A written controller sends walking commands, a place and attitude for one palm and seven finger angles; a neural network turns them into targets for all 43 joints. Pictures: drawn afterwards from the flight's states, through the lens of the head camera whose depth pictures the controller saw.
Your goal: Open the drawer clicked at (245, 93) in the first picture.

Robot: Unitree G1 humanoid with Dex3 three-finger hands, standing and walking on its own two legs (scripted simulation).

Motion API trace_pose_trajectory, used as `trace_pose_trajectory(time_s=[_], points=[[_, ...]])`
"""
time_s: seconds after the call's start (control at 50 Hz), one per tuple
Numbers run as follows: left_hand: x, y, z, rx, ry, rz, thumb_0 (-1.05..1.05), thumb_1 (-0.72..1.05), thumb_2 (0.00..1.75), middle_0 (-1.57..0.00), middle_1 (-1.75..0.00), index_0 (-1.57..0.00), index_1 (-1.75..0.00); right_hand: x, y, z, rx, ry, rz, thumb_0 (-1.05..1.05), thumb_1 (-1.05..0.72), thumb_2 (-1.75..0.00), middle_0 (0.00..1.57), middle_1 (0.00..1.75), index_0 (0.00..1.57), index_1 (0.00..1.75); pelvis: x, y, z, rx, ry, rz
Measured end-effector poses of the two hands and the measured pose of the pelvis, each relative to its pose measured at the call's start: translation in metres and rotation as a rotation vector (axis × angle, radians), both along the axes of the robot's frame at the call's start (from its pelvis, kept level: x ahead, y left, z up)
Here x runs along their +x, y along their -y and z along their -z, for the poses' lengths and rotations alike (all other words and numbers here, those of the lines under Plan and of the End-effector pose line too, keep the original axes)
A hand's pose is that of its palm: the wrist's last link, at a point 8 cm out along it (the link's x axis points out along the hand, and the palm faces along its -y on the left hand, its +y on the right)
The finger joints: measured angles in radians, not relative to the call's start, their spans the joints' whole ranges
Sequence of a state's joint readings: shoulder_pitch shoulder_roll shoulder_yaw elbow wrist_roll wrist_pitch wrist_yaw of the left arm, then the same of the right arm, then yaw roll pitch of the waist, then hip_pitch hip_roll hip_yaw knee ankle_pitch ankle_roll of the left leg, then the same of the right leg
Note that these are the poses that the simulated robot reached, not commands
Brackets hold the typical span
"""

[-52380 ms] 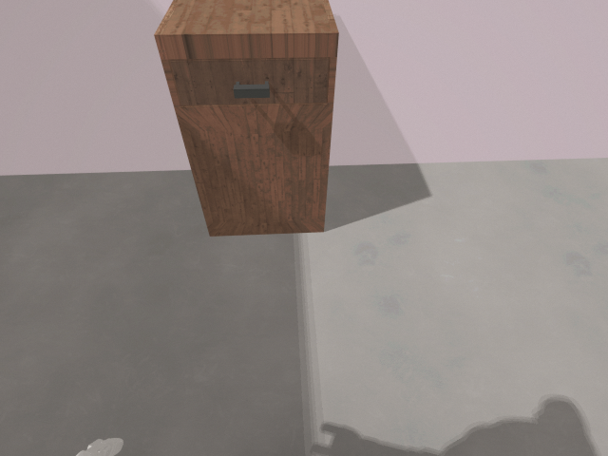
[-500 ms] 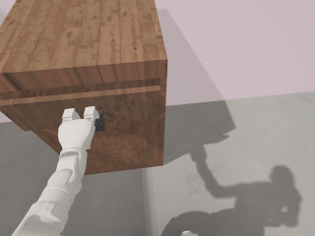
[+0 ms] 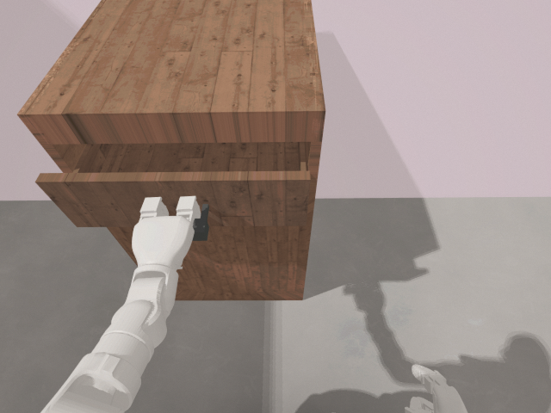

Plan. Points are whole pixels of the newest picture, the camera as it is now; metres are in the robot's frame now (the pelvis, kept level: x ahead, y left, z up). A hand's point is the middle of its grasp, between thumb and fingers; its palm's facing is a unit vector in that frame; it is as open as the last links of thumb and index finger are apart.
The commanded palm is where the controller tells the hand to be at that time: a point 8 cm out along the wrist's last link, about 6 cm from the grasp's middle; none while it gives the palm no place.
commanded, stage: pull the drawer open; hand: left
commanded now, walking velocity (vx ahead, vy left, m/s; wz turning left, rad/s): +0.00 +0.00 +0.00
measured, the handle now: (179, 219) +0.43 +0.20 -0.02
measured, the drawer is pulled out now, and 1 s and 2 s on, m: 0.09 0.20 0.30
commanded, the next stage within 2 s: open the thumb to release the handle in 1.64 s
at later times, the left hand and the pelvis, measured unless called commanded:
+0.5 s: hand (163, 312) +0.27 +0.19 -0.02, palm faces +0.04 -0.10 -0.99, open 7.8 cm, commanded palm +0.24 +0.20 +0.02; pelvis +0.02 +0.00 +0.00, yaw -2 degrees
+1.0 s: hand (160, 323) +0.25 +0.19 -0.02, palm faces -0.01 -0.10 -0.99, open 7.7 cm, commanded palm +0.18 +0.21 +0.02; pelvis +0.00 -0.02 +0.00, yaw -2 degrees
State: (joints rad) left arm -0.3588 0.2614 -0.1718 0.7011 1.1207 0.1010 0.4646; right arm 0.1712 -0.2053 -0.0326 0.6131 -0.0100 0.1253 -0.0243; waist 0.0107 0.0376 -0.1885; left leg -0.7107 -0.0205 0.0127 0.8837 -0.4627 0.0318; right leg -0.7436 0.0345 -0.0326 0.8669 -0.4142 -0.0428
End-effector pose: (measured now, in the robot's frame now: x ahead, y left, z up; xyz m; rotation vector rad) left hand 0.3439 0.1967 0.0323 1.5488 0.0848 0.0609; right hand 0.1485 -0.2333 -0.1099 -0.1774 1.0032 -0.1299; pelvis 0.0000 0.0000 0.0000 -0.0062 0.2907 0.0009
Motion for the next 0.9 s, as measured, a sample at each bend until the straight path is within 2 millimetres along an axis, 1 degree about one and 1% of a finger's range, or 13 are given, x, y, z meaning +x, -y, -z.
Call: trace_pose_trajectory(time_s=[0.1,0.18,0.24,0.28,0.36,0.48,0.52,0.58,0.66,0.72,0.78,0.84,0.9], points=[[-0.006,-0.001,-0.001,-0.015,-0.017,0.004,0.03,0.53,0.74,-0.14,-1.23,-0.21,-1.23,-0.024,0.008,0.0,0.014,-0.02,0.054,0.01,-0.91,-0.89,0.2,0.3,0.2,0.3,0.001,0.003,-0.002,0.006,0.006,0.027],[-0.018,-0.001,-0.001,-0.028,-0.016,0.009,0.03,0.54,0.73,-0.13,-1.23,-0.2,-1.2,-0.042,0.018,-0.001,0.01,-0.044,0.092,0.01,-0.91,-0.89,0.2,0.3,0.2,0.3,0.004,0.003,-0.005,0.009,0.01,0.045],[-0.032,-0.001,0.0,-0.038,-0.007,0.013,0.03,0.55,0.73,-0.12,-1.23,-0.2,-1.19,-0.048,0.026,-0.002,0.002,-0.058,0.107,0.01,-0.91,-0.89,0.2,0.3,0.2,0.3,0.008,0.003,-0.006,0.01,0.011,0.053],[-0.042,-0.001,0.001,-0.05,0.002,0.014,0.04,0.55,0.74,-0.11,-1.23,-0.2,-1.17,-0.048,0.029,-0.003,-0.004,-0.061,0.11,0.01,-0.91,-0.89,0.2,0.3,0.2,0.3,0.01,0.002,-0.006,0.011,0.012,0.056],[-0.065,0.0,0.002,-0.068,0.018,0.009,0.04,0.55,0.75,-0.1,-1.22,-0.2,-1.16,-0.036,0.032,-0.005,-0.009,-0.038,0.097,0.02,-0.91,-0.89,0.2,0.3,0.2,0.3,0.014,0.002,-0.005,0.012,0.012,0.059],[-0.098,0.002,0.003,-0.078,0.04,-0.007,0.05,0.55,0.78,-0.09,-1.2,-0.21,-1.16,0.005,0.023,-0.008,0.004,0.053,0.027,0.02,-0.91,-0.89,0.2,0.3,0.2,0.3,0.016,0.001,-0.001,0.01,0.02,0.046],[-0.103,0.003,0.005,-0.075,0.059,-0.006,0.05,0.53,0.81,-0.09,-1.2,-0.21,-1.16,0.02,0.017,-0.007,0.0,0.076,-0.013,0.02,-0.91,-0.89,0.2,0.3,0.2,0.3,0.014,0.001,0.001,0.009,0.023,0.031],[-0.105,0.004,0.006,-0.072,0.074,-0.019,0.06,0.51,0.84,-0.1,-1.19,-0.21,-1.17,0.04,0.006,-0.006,0.011,0.109,-0.061,0.01,-0.91,-0.89,0.2,0.3,0.2,0.3,0.011,0.002,0.004,0.009,0.03,0.018],[-0.103,0.006,0.004,-0.066,0.069,-0.041,0.06,0.49,0.85,-0.12,-1.18,-0.22,-1.2,0.058,-0.009,-0.011,0.04,0.156,-0.1,0.01,-0.91,-0.89,0.2,0.3,0.2,0.3,0.007,0.005,0.003,0.013,0.044,0.01],[-0.102,0.006,0.003,-0.061,0.056,-0.048,0.07,0.48,0.84,-0.13,-1.19,-0.23,-1.22,0.063,-0.018,-0.016,0.058,0.182,-0.117,0.01,-0.91,-0.89,0.2,0.3,0.2,0.3,0.005,0.008,0.002,0.015,0.054,0.006],[-0.101,0.006,0.002,-0.054,0.044,-0.044,0.06,0.48,0.84,-0.14,-1.19,-0.24,-1.23,0.061,-0.021,-0.019,0.064,0.191,-0.126,0.01,-0.91,-0.89,0.2,0.3,0.2,0.3,0.002,0.011,0.001,0.017,0.061,0.004],[-0.101,0.006,0.001,-0.054,0.033,-0.042,0.06,0.49,0.82,-0.14,-1.19,-0.24,-1.23,0.054,-0.018,-0.02,0.068,0.19,-0.116,0.01,-0.91,-0.89,0.2,0.3,0.2,0.3,0.0,0.014,-0.001,0.02,0.067,0.011],[-0.103,0.005,0.0,-0.059,0.019,-0.037,0.06,0.51,0.79,-0.13,-1.19,-0.23,-1.21,0.042,-0.01,-0.021,0.063,0.183,-0.091,0.01,-0.9,-0.89,0.2,0.3,0.21,0.3,-0.001,0.016,-0.002,0.024,0.069,0.024]])
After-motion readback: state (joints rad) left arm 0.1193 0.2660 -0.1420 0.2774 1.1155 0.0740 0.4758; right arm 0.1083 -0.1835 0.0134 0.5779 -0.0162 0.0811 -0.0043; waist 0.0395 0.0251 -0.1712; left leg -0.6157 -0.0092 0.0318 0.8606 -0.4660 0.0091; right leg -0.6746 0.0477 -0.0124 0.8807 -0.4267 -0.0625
